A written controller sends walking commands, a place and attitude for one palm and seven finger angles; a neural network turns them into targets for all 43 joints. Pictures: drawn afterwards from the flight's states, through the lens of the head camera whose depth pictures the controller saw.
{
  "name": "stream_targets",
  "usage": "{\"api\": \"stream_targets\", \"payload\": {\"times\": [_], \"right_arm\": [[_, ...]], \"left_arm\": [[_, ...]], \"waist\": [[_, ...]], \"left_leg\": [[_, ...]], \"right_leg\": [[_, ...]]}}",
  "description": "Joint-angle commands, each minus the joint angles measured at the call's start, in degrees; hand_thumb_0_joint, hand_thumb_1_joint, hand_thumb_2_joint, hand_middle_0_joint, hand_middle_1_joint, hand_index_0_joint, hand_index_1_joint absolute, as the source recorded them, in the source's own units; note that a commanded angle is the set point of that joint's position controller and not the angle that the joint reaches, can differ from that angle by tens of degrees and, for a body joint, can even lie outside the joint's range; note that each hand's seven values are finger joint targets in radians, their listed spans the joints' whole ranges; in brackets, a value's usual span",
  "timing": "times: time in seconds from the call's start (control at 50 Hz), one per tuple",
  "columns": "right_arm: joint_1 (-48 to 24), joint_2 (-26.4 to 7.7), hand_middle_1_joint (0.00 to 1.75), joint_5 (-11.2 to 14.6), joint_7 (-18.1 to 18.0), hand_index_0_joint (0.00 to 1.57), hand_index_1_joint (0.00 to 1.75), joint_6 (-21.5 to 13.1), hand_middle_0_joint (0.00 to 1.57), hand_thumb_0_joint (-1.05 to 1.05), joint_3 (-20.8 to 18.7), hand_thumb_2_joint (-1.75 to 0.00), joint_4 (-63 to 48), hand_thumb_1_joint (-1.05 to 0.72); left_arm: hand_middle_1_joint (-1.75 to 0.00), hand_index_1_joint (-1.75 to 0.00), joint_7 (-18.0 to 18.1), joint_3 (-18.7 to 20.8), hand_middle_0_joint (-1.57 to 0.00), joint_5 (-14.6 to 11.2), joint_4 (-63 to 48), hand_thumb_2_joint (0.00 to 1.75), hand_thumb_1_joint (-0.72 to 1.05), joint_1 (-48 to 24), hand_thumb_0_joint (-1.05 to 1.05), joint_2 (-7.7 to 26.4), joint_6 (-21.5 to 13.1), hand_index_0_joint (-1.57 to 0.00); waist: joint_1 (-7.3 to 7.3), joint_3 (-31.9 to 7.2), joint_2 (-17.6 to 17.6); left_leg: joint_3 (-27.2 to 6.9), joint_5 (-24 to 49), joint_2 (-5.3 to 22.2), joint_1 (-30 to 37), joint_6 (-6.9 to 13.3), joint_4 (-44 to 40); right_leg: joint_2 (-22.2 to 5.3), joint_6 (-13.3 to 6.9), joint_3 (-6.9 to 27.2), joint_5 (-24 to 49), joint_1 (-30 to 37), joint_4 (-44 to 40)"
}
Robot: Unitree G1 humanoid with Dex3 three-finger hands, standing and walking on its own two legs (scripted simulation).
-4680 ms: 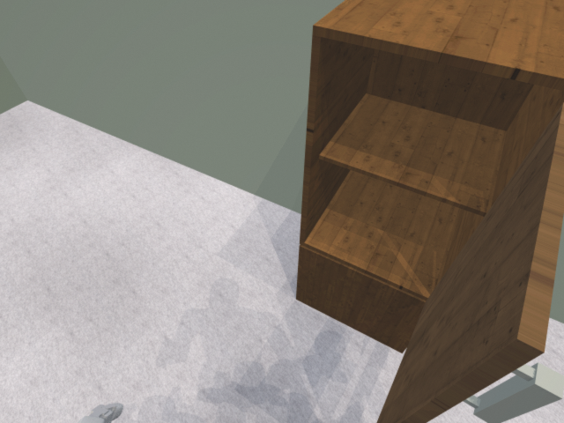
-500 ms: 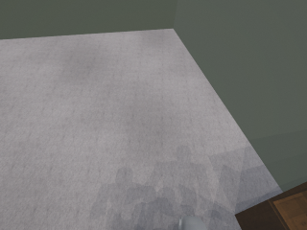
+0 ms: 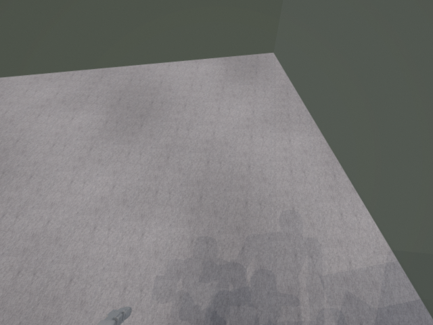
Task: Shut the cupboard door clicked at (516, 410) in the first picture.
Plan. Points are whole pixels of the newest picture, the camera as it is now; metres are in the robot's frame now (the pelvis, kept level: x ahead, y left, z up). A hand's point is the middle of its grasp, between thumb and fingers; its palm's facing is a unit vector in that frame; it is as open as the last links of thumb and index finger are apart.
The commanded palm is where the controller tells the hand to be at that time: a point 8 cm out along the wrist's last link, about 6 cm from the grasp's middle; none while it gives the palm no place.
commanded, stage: walk to a spot facing it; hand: left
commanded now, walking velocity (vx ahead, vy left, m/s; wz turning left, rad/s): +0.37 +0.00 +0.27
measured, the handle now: out of the picture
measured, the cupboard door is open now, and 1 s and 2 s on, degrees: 43 43 43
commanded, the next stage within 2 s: turn to face it in 0.40 s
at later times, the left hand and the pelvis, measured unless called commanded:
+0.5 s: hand out of the picture +0.12 +0.21 -0.18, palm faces +0.22 -0.97 -0.13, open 7.4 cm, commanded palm none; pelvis +0.22 +0.07 +0.00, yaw +6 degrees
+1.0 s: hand (139, 200) +0.44 +0.23 -0.15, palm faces -0.09 -0.96 -0.26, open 7.3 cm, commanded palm none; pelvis +0.33 +0.04 +0.00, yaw -7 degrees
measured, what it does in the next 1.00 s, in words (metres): walks ahead: left foot, then right foot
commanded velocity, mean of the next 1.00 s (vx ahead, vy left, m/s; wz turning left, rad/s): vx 0.15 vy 0.00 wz -0.20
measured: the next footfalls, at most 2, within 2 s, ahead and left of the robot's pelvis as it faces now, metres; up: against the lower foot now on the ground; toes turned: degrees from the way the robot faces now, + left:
left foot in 0.38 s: +0.31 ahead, +0.15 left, +0.00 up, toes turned +14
right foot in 0.90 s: +0.39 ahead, -0.07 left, +0.00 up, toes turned -14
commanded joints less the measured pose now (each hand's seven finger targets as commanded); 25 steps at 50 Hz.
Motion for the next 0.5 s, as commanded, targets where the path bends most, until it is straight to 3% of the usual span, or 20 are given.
{"api": "stream_targets", "payload": {"times": [0.0, 0.04, 0.1, 0.16, 0.2, 0.24, 0.28, 0.3, 0.32, 0.34, 0.36, 0.38, 0.4, 0.44, 0.48], "right_arm": [[-3.3, -1.4, 0.3, -0.9, 0.6, 0.2, 0.3, -0.3, 0.2, 0.0, -0.5, -0.9, -6.2, -0.9], [-2.8, -1.2, 0.3, -1.0, 1.1, 0.2, 0.3, 0.7, 0.2, 0.0, -0.3, -0.9, -6.2, -0.9], [-6.9, -0.7, 0.3, -0.9, 2.0, 0.2, 0.3, 1.1, 0.2, 0.0, -0.4, -0.9, -7.8, -0.9], [-14.1, -0.7, 0.3, -0.9, 2.9, 0.2, 0.3, 0.5, 0.2, 0.0, 0.2, -0.9, -10.0, -0.9], [-18.4, -0.8, 0.3, -0.8, 3.2, 0.2, 0.3, 0.0, 0.2, 0.0, 0.3, -0.9, -11.1, -0.9], [-21.2, -1.5, 0.3, -0.8, 3.2, 0.2, 0.3, -0.3, 0.2, 0.0, 0.4, -0.9, -12.1, -0.9], [-20.6, -2.5, 0.3, -0.8, 3.0, 0.2, 0.3, -0.6, 0.2, 0.0, 0.2, -0.9, -12.1, -0.9], [-17.4, -3.5, 0.3, -0.9, 2.6, 0.2, 0.3, -0.7, 0.2, 0.0, -0.2, -0.9, -11.3, -0.9], [-10.2, -5.2, 0.3, -1.2, 2.2, 0.2, 0.3, -0.9, 0.2, 0.0, -0.8, -0.9, -9.4, -0.9], [-2.1, -10.3, 0.3, -1.7, 1.6, 0.2, 0.3, -1.1, 0.2, 0.0, -2.1, -0.9, -7.6, -0.9], [3.4, -16.8, 0.3, -1.5, 0.8, 0.2, 0.3, -1.3, 0.2, 0.0, -3.6, -0.9, -6.5, -0.9], [3.4, -17.2, 0.3, -0.4, 0.2, 0.2, 0.3, -0.7, 0.2, 0.0, -3.2, -0.9, -6.2, -0.9], [-1.0, -15.4, 0.3, -0.3, -0.1, 0.2, 0.3, -0.6, 0.2, 0.0, -3.0, -0.9, -7.2, -0.9], [-9.7, -9.8, 0.3, -0.4, -0.4, 0.2, 0.3, -1.6, 0.2, 0.0, -1.3, -0.9, -9.2, -0.9], [-11.1, -6.9, 0.3, -0.3, -0.5, 0.2, 0.3, -2.3, 0.2, 0.0, -0.3, -0.9, -9.0, -0.9]], "left_arm": [[-0.3, -0.3, 1.3, 1.2, -0.2, 0.1, 1.6, 0.9, 0.9, 9.1, 0.0, 5.2, -0.5, -0.2], [-0.3, -0.3, 1.3, 0.9, -0.2, 0.3, 2.5, 0.9, 0.9, 11.0, 0.0, 5.0, -0.8, -0.2], [-0.3, -0.3, 1.3, 0.9, -0.2, 0.3, 4.0, 0.9, 0.9, 12.2, 0.0, 5.7, -1.0, -0.2], [-0.3, -0.3, 1.1, 0.6, -0.2, 0.1, 5.9, 0.9, 0.9, 16.1, 0.0, 6.4, -1.1, -0.2], [-0.3, -0.3, 1.2, 0.7, -0.2, 0.2, 7.2, 0.9, 0.9, 18.5, 0.0, 6.6, -0.9, -0.2], [-0.3, -0.3, 1.4, 0.5, -0.2, 0.3, 7.8, 0.9, 0.9, 20.3, 0.0, 7.0, -0.7, -0.2], [-0.3, -0.3, 1.5, 0.7, -0.2, 0.4, 8.1, 0.9, 0.9, 20.6, 0.0, 7.6, -0.4, -0.2], [-0.3, -0.3, 1.5, 0.8, -0.2, 0.4, 8.2, 0.9, 0.9, 20.3, 0.0, 7.8, -0.3, -0.2], [-0.3, -0.3, 1.6, 0.8, -0.2, 0.2, 7.9, 0.9, 0.9, 19.4, 0.0, 8.3, -0.1, -0.2], [-0.3, -0.3, 1.4, 0.8, -0.2, -0.1, 6.8, 0.9, 0.9, 20.3, 0.0, 6.6, 0.0, -0.2], [-0.3, -0.3, 0.8, 0.0, -0.2, -0.8, 5.0, 0.9, 0.9, 21.0, 0.0, 3.5, 0.0, -0.2], [-0.3, -0.3, 1.2, 0.0, -0.2, -0.4, 3.6, 0.9, 0.9, 18.1, 0.0, 5.4, 0.2, -0.2], [-0.3, -0.3, 1.3, 0.2, -0.2, -0.5, 3.1, 0.9, 0.9, 14.6, 0.0, 5.5, 0.5, -0.2], [-0.3, -0.3, 1.0, 0.5, -0.2, 0.1, 4.8, 0.9, 0.9, 14.5, 0.0, 3.5, 1.1, -0.2], [-0.3, -0.3, 0.9, 0.2, -0.2, 0.4, 6.0, 0.9, 0.9, 16.7, 0.0, 1.5, 2.4, -0.2]], "waist": [[1.87, 0.3, -4.6], [0.7, -0.8, -6.2], [0.65, -0.9, -7.2], [2.94, -0.2, -7.6], [4.57, 0.6, -8.3], [5.24, 1.5, -8.6], [4.15, 1.0, -8.8], [2.34, -0.3, -8.0], [-1.26, -4.0, -7.1], [-4.58, -10.5, 0.8], [-5.27, -15.5, 15.3], [-5.07, -16.5, 9.7], [-3.71, -11.1, 4.2], [-0.07, -5.1, 3.5], [2.36, -3.0, 3.2]], "left_leg": [[-1.6, 5.9, 8.1, -16.5, -1.6, 5.9], [0.5, 7.6, 8.5, -15.9, -2.8, 0.6], [3.2, 12.0, 9.3, -16.2, -3.9, -10.2], [6.2, 15.4, 7.7, -16.2, -3.9, -20.9], [7.3, 14.6, 6.8, -16.4, -3.4, -25.3], [7.9, 13.5, 6.0, -15.8, -2.4, -28.0], [8.9, 10.3, 4.6, -12.3, -1.2, -30.7], [9.9, 9.3, 3.1, -6.8, -0.5, -32.9], [10.0, 12.1, 1.8, 3.4, 0.4, -37.1], [1.0, 15.1, 8.7, 18.8, 2.9, -39.5], [-21.7, 23.3, 24.3, 30.1, 9.2, -45.1], [-24.2, 27.7, 27.1, 30.6, 11.8, -48.3], [-19.1, 24.5, 25.9, 21.8, 11.0, -49.7], [-10.6, 26.7, 21.8, 10.2, 7.6, -51.5], [-3.6, 32.8, 18.3, 3.4, 5.5, -53.1]], "right_leg": [[-18.9, -5.1, 17.2, 5.9, 5.6, -22.6], [-16.8, -4.1, 10.8, 10.2, 4.3, -23.2], [-15.2, -3.8, 5.9, 11.4, 5.2, -24.3], [-14.0, -2.9, 3.3, 15.6, 9.4, -23.3], [-14.8, -2.4, 3.1, 18.8, 13.3, -22.2], [-16.0, -2.3, 3.2, 22.1, 16.2, -21.2], [-17.0, -2.2, 2.1, 29.3, 18.4, -17.0], [-16.7, -1.5, 0.6, 34.5, 17.7, -11.3], [-15.0, 0.1, -2.3, 36.8, 15.1, -0.8], [-11.4, 2.4, -4.0, 24.0, 4.6, 13.7], [-2.5, 5.3, -3.5, -15.4, -12.0, 32.5], [-3.4, 4.2, 4.0, -18.8, -16.1, 40.0], [-6.0, 4.1, 5.2, -15.6, -16.5, 42.4], [-8.8, 4.9, 8.0, -7.9, -14.7, 40.3], [-8.8, 5.6, 7.5, -4.9, -9.8, 35.6]]}}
